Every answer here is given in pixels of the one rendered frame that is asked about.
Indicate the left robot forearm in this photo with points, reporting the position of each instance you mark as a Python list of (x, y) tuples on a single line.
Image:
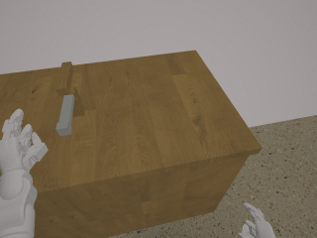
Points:
[(17, 200)]

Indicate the tap lever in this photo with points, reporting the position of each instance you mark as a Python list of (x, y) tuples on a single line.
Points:
[(63, 126)]

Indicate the right robot hand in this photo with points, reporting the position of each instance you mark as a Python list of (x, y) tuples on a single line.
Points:
[(261, 228)]

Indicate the counter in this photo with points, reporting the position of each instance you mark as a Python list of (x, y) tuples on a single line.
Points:
[(153, 140)]

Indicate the left robot hand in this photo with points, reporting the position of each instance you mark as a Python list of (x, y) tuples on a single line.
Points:
[(16, 152)]

